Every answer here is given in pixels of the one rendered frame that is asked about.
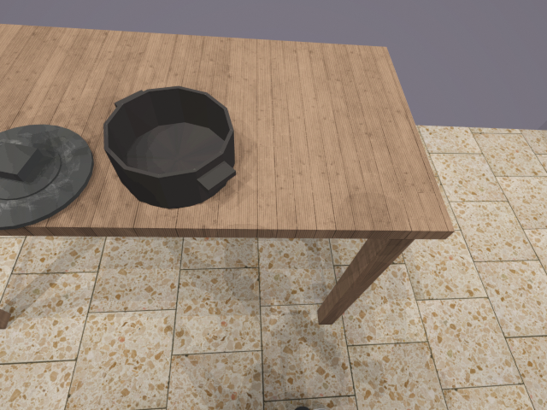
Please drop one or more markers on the lid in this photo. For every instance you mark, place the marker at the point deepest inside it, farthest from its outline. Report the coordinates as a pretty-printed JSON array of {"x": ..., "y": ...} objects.
[{"x": 57, "y": 180}]

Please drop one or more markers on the pot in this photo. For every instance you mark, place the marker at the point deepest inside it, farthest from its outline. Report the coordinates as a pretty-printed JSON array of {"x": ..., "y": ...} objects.
[{"x": 172, "y": 147}]

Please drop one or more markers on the knob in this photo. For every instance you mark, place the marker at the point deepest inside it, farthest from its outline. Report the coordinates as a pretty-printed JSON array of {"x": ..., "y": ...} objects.
[{"x": 17, "y": 161}]

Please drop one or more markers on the table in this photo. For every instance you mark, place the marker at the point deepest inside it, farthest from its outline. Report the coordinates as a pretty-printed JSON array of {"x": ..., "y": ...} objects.
[{"x": 325, "y": 144}]

